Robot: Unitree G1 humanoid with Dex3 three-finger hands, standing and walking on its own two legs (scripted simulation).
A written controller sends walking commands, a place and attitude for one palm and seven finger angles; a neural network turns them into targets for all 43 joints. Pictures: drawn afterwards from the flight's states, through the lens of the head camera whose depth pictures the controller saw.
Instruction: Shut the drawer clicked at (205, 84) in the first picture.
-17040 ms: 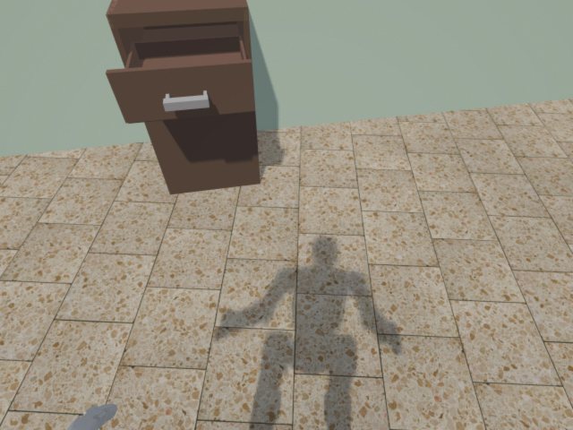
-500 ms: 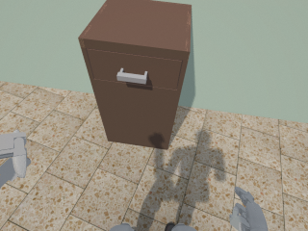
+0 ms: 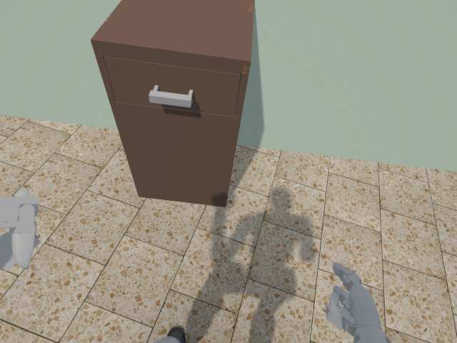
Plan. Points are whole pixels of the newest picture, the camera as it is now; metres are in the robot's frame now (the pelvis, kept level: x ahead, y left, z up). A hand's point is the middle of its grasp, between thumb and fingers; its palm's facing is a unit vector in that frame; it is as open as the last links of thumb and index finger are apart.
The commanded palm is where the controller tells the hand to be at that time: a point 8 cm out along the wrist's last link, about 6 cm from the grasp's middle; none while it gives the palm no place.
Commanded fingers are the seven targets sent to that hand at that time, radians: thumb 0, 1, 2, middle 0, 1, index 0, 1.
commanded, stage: step back with the hand held close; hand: left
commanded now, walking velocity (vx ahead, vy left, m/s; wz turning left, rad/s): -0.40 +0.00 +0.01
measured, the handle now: (172, 94) +0.79 +0.20 -0.08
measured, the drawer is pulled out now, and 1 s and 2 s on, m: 0.00 0.00 0.00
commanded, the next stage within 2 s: stop stepping back and stand still in 0.06 s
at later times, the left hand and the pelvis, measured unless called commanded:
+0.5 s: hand out of the picture +0.09 +0.25 +0.18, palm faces +0.36 -0.81 -0.46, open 3.2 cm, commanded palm +0.02 +0.29 +0.18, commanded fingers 0.00 0.90 0.90 -1.40 -1.60 -1.40 -1.60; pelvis -0.11 +0.01 +0.00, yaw +0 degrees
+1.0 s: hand out of the picture +0.07 +0.25 +0.15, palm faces +0.35 -0.79 -0.50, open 3.2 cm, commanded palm none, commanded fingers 0.00 0.90 0.90 -1.28 -1.47 -1.28 -1.47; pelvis -0.12 +0.00 -0.01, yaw +2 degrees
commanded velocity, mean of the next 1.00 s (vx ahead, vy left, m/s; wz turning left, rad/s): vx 0.07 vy -0.01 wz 0.01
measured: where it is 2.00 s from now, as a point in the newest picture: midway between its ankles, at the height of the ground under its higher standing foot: outside the picture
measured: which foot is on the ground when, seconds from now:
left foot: down 0.00-0.10, up 0.12-0.32, down 0.34-1.00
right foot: down 0.00-1.00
